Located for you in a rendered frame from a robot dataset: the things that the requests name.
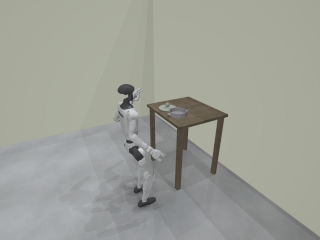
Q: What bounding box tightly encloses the pot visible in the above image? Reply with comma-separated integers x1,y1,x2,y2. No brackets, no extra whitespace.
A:
167,107,188,119

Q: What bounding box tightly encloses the right robot thigh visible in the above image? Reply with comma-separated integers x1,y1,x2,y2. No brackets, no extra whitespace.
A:
131,147,154,180

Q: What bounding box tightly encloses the right robot forearm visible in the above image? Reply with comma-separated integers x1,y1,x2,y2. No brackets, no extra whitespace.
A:
131,134,154,154

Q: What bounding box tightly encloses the robot left hand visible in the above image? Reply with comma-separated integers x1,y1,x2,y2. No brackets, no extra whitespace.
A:
131,88,143,102

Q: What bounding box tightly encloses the robot right upper arm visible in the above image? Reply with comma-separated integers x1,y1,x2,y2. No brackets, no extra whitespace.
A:
127,109,139,141

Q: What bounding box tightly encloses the humanoid robot head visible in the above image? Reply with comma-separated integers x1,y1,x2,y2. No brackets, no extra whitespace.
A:
117,84,135,110

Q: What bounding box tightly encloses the robot left upper arm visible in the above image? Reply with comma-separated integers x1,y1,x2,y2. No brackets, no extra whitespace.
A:
113,102,123,122

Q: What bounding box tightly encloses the table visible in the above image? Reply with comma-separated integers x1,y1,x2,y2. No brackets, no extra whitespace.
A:
147,96,228,190

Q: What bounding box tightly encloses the lid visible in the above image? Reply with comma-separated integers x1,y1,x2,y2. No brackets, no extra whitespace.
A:
159,104,176,112

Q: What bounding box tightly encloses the robot right hand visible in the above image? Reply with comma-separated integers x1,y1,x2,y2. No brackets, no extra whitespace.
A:
151,149,167,163

